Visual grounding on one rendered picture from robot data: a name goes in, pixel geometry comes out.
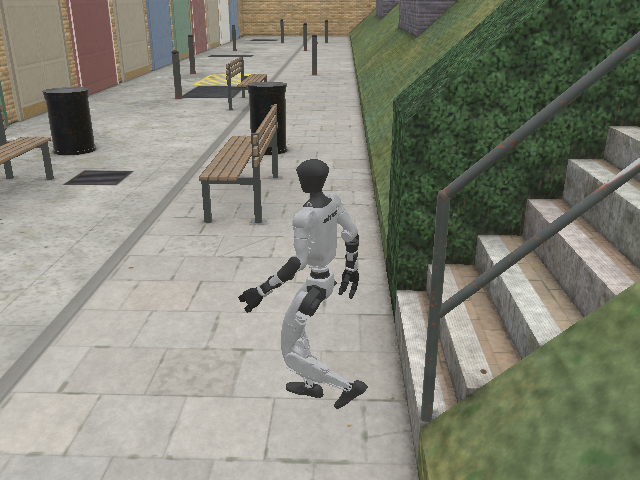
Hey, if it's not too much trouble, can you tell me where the stairs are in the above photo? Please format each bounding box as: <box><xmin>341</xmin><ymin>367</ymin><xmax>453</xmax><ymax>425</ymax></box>
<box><xmin>395</xmin><ymin>126</ymin><xmax>640</xmax><ymax>464</ymax></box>

